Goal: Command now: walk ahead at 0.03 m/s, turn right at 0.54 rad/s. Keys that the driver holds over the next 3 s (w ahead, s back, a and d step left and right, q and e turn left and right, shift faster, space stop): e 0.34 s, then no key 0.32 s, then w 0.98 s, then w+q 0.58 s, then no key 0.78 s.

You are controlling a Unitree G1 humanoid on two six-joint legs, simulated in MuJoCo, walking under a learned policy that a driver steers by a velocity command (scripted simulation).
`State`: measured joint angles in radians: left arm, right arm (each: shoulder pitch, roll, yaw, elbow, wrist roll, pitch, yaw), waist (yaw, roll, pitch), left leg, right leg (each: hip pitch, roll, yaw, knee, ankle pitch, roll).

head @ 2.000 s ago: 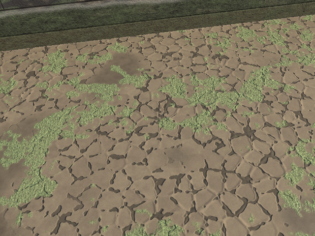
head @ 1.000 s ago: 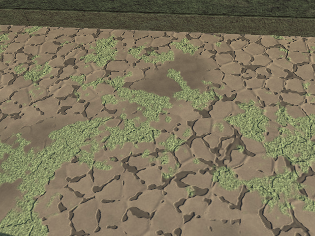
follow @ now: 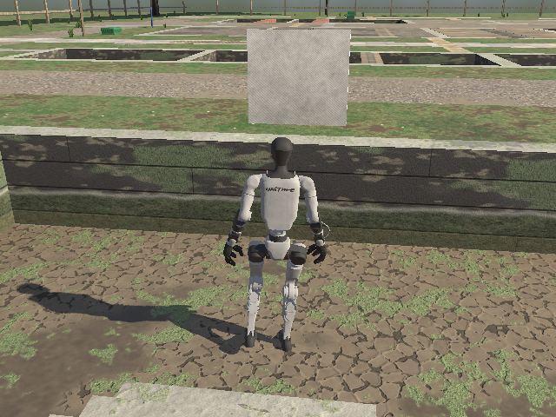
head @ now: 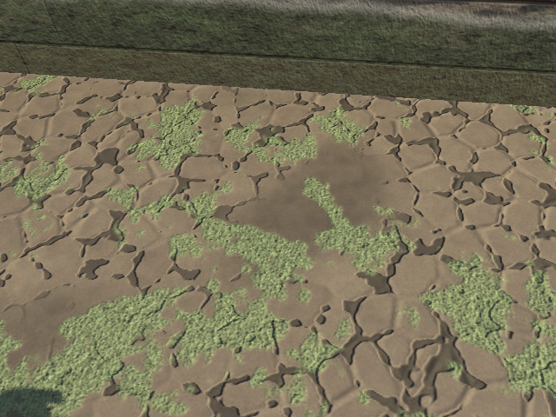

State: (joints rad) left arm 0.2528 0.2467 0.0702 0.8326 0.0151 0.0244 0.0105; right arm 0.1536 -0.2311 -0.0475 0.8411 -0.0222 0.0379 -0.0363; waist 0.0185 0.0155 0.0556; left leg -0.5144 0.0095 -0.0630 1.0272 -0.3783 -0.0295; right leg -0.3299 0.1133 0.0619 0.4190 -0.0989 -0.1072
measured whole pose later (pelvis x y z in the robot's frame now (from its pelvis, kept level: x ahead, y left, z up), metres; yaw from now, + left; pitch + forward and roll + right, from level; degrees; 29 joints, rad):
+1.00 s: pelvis +0.04 +0.05 +0.01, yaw -18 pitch +0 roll -1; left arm 0.39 0.24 0.04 1.01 0.02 -0.04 0.01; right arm 0.22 -0.28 -0.06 0.87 -0.03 -0.01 0.04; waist 0.03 0.01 0.00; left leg -0.44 0.05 0.04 0.73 -0.29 0.02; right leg 0.02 0.03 0.06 0.25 -0.27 -0.03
